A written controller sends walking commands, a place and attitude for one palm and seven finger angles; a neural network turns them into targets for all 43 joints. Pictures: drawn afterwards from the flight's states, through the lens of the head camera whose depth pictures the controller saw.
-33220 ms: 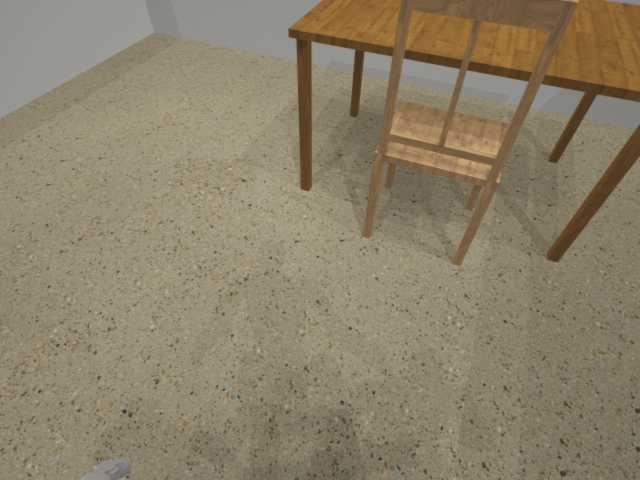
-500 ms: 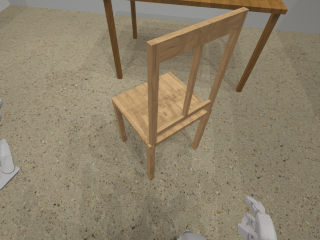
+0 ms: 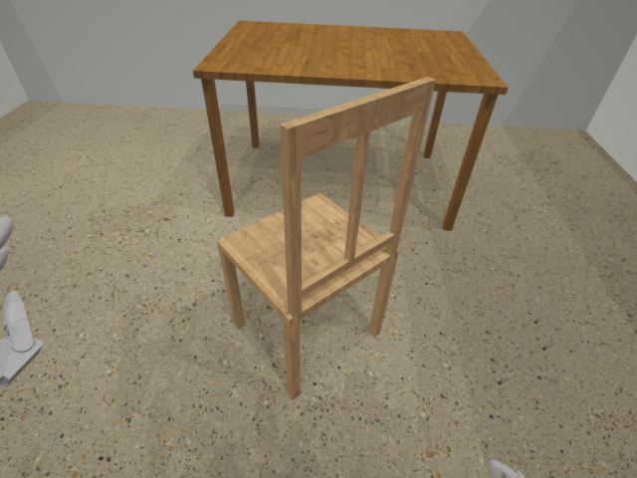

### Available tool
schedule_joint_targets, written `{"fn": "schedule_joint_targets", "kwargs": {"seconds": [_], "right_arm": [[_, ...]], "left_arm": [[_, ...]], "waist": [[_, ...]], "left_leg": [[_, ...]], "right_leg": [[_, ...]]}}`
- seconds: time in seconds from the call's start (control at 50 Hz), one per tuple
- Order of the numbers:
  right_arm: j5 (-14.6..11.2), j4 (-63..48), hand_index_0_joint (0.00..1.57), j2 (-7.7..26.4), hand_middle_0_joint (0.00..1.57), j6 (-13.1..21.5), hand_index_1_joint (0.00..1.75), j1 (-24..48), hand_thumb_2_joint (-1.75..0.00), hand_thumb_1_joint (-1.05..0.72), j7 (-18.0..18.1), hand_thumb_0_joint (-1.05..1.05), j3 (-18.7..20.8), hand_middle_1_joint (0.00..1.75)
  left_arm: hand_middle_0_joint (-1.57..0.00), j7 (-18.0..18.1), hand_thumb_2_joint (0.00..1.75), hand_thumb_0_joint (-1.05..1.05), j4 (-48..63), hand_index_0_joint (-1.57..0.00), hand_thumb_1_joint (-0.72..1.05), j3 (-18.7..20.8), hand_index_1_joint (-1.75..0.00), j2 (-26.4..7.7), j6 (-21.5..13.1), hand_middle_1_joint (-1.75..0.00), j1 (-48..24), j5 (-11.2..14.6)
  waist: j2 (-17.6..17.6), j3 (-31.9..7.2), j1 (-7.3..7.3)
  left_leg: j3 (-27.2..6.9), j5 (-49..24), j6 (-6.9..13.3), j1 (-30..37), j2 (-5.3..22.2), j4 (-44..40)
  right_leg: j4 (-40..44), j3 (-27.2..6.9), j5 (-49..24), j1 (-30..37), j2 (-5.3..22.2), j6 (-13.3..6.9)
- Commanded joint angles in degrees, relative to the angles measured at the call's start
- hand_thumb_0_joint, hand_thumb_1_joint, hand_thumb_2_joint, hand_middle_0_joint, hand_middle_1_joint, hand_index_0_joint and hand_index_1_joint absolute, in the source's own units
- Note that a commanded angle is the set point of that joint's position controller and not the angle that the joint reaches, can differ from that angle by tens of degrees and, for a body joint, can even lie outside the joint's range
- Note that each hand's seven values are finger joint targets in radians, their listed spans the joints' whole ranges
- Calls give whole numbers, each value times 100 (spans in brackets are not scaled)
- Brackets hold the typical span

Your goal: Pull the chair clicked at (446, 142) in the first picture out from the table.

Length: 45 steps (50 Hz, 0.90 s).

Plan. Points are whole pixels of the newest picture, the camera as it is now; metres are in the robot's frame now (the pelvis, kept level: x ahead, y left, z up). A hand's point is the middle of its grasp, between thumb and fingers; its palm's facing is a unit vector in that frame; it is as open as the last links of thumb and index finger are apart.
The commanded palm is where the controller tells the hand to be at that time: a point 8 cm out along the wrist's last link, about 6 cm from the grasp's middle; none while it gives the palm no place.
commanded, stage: stop stepping back and stand still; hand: left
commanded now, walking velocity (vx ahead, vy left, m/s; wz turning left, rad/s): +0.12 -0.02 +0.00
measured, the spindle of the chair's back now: (355, 203) +0.74 -0.07 -0.06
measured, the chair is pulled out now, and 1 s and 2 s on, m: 0.66 0.66 0.66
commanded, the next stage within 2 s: let the arm hang, fingers relaxed in 0.18 s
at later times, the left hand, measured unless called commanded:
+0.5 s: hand out of the picture +0.17 +0.21 -0.11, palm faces +0.04 -0.96 -0.28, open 7.4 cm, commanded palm none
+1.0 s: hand out of the picture +0.04 +0.19 -0.16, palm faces +0.04 -0.97 -0.26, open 7.3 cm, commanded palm none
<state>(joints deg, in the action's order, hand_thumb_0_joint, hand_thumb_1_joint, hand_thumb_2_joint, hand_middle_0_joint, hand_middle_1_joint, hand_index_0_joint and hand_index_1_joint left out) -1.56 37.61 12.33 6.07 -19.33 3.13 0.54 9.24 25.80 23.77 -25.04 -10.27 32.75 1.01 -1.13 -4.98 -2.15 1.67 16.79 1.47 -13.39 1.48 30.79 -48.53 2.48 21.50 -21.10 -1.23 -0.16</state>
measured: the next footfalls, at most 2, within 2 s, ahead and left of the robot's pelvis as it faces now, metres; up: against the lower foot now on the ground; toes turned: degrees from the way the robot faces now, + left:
right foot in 0.06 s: +0.07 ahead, -0.13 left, +0.00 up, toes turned +6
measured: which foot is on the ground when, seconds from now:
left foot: down 0.00-1.00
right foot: up 0.00-0.04, down 0.06-1.00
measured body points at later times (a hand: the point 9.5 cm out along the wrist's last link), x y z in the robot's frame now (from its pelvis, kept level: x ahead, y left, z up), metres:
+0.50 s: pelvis +0.01 +0.00 -0.01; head +0.02 +0.00 +0.44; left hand +0.16 +0.26 -0.09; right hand +0.14 -0.24 -0.13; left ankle +0.04 +0.10 -0.74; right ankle +0.03 -0.13 -0.74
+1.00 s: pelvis +0.04 +0.00 +0.01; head +0.06 -0.01 +0.46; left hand +0.04 +0.24 -0.14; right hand +0.06 -0.22 -0.16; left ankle +0.04 +0.10 -0.74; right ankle +0.03 -0.13 -0.74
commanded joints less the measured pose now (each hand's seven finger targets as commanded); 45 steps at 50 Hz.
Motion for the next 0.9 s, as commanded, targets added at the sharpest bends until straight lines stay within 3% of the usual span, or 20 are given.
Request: {"fn": "schedule_joint_targets", "kwargs": {"seconds": [0.0, 0.02, 0.04, 0.06, 0.08, 0.14, 0.2, 0.24, 0.26, 0.28, 0.32, 0.36, 0.42, 0.44, 0.48, 0.52, 0.56, 0.64, 0.72, 0.88], "right_arm": [[43, -920, 20, 739, 20, 249, 30, 912, -90, -90, 119, 0, 236, 30], [50, -907, 20, 739, 20, 227, 30, 867, -90, -90, 108, 0, 284, 30], [17, -948, 20, 733, 20, 195, 30, 878, -90, -90, 78, 0, 337, 30], [-3, -985, 20, 730, 20, 230, 30, 924, -90, -90, 49, 0, 314, 30], [-13, -915, 20, 735, 20, 296, 30, 931, -90, -90, 34, 0, 329, 30], [-24, -960, 20, 679, 20, 279, 30, 1092, -90, -90, 54, 0, 286, 30], [68, -981, 20, 591, 20, 319, 30, 1196, -90, -90, 143, 0, 196, 30], [70, -1072, 20, 751, 20, 400, 30, 1216, -90, -90, 138, 0, 244, 30], [134, 291, 20, 1403, 20, 700, 30, 450, -90, -90, -354, 0, 575, 30], [256, 197, 20, 1329, 20, -88, 30, -47, -90, -90, -396, 0, 501, 30], [347, -56, 20, 1036, 20, -202, 30, 240, -90, -90, -297, 0, 392, 30], [400, -97, 20, 993, 20, -237, 30, 465, -90, -90, -306, 0, 318, 30], [355, 204, 20, 1015, 20, -384, 30, 774, -90, -90, -293, 0, 295, 30], [305, 293, 20, 910, 20, -445, 30, 761, -90, -90, -309, 0, 291, 30], [227, 389, 20, 595, 20, -582, 30, 649, -90, -90, -334, 0, 234, 30], [268, 652, 20, 505, 20, -609, 30, 443, -90, -90, -407, 0, 208, 30], [233, 885, 20, 595, 20, -625, 30, 479, -90, -90, -322, 0, 226, 30], [261, 1286, 20, 540, 20, -533, 30, 367, -90, -90, -257, 0, 241, 30], [224, 1586, 20, 482, 20, -538, 30, 181, -90, -90, -204, 0, 244, 30], [213, 2052, 20, 355, 20, -587, 30, -1, -90, -90, -187, 0, 198, 30]], "left_arm": [[-20, 92, 90, 0, 497, -20, 90, 572, -30, -843, -307, -30, -242, 61], [-20, 59, 90, 0, 384, -20, 90, 566, -30, -834, -310, -30, -279, 58], [-20, 7, 90, 0, 426, -20, 90, 475, -30, -827, -284, -30, -437, 98], [-20, 18, 90, 0, 393, -20, 90, 414, -30, -802, -266, -30, -618, 141], [-20, 46, 90, 0, 715, -20, 90, 426, -30, -872, -343, -30, -1089, 173], [-20, 20, 90, 0, 1301, -20, 90, 448, -30, -991, -366, -30, -985, 169], [-20, 99, 90, 0, 1916, -20, 90, 648, -30, -1143, -480, -30, -794, 182], [-20, 166, 90, 0, 2241, -20, 90, 721, -30, -1110, -553, -30, -731, 164], [-20, -577, 90, 0, -3064, -20, 90, -2112, -30, 986, 134, -30, -661, -278], [-20, -768, 90, 0, -3055, -20, 90, -1519, -30, 669, 903, -30, -982, -393], [-20, -801, 90, 0, -3253, -20, 90, -1706, -30, 843, 1033, -30, -1092, -297], [-20, -846, 90, 0, -3897, -20, 90, -1935, -30, 904, 985, -30, -1350, -278], [-20, -891, 90, 0, -5006, -20, 90, -2018, -30, 744, 991, -30, -1325, -234], [-20, -854, 90, 0, -5374, -20, 90, -1989, -30, 521, 981, -30, -1274, -236], [-20, -804, 90, 0, -5833, -20, 90, -2042, -30, 12, 952, -30, -1644, -217], [-20, -848, 90, 0, -6243, -20, 90, -2134, -30, 64, 984, -30, -2039, -193], [-20, -813, 90, 0, -6792, -20, 90, -2220, -30, 311, 925, -30, -2089, -161], [-20, -756, 90, 0, -7430, -20, 90, -2201, -30, 683, 905, -30, -1620, -130], [-20, -732, 90, 0, -7884, -20, 90, -2273, -30, 797, 913, -30, -1570, -121], [-20, -687, 90, 0, -8435, -20, 90, -2359, -30, 829, 928, -30, -1513, -122]], "waist": [[-550, 579, 216], [290, 504, 241], [1381, 433, 218], [1449, 610, 191], [1097, 236, 162], [846, 526, 158], [-210, 486, 140], [-1777, 421, 258], [-1610, 890, -607], [-992, 684, -386], [-67, 206, -203], [283, -81, -31], [-9, -108, 303], [271, -84, 360], [488, 385, 121], [-393, 585, -116], [693, 549, -36], [-699, 126, 155], [-97, 153, 157], [211, 694, 144]], "left_leg": [[-735, 1564, 307, -1517, 729, -787], [-406, 1251, 184, -1792, 339, 362], [10, 1001, 4, -2186, -158, 1816], [-60, 746, -70, -2357, -121, 2599], [-235, 716, -115, -2168, 45, 2647], [-199, 330, -4, -775, 310, 1249], [-43, -93, 42, 563, 143, -434], [-1725, 243, 429, 709, 1114, -1540], [-2543, -885, 809, 524, 1507, -1102], [-2703, -2082, 1020, 110, 1636, -1152], [-2146, -3731, 1159, 39, 1518, -585], [-1599, -3636, 988, 378, 1243, -445], [-974, -2284, 474, -352, 691, -313], [-784, -1281, 238, -757, 341, -94], [-327, 574, -97, -846, -231, 188], [-448, 165, -4, 13, -205, -211], [-706, -403, 53, -26, 70, -394], [-858, -862, 171, 198, 312, -939], [-771, -1171, 189, 433, 370, -974], [-596, -986, 137, 462, 327, -1108]], "right_leg": [[2569, 131, 224, 1643, 92, -230], [2984, -791, 381, 1797, 562, -565], [3575, -2421, 750, 1737, 1486, -1021], [3668, -2749, -303, 1672, 2068, -1207], [3527, -2417, -242, 1647, 2075, -1234], [3205, -1440, -303, 524, 1751, -1078], [2508, -611, 209, 99, 1104, -581], [1355, -119, 171, -133, 252, -119], [-300, 170, 467, -1602, 116, 139], [-1040, -409, 1190, -1351, 222, 79], [-1506, -702, 1228, -1067, 160, 131], [-716, -508, 1194, -791, 157, 144], [1438, -203, -311, 758, 95, 107], [2189, -638, -868, 1306, 256, 15], [3256, -2187, -209, 556, 1448, -523], [3023, -1624, 715, -361, 1064, -564], [2788, -1135, -180, 18, 558, -359], [2494, -855, -1290, 834, 424, -238], [2673, -790, -1563, 964, 471, -207], [2952, -863, -1339, 817, 522, -189]]}}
